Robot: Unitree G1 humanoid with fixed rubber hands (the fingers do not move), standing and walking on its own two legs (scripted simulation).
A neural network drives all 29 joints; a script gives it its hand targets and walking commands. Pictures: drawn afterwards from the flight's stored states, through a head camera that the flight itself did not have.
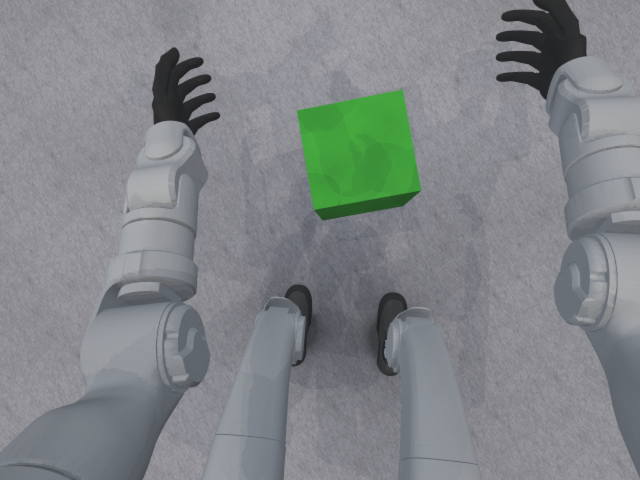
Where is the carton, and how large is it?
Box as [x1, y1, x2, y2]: [297, 89, 420, 219]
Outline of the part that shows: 402,89 297,110 313,207 322,219 403,205 420,190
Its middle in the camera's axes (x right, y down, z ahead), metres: +0.08 -0.17 +0.87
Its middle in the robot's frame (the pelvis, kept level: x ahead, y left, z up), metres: +0.54 +0.01 -0.53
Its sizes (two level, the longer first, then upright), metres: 0.210 0.200 0.250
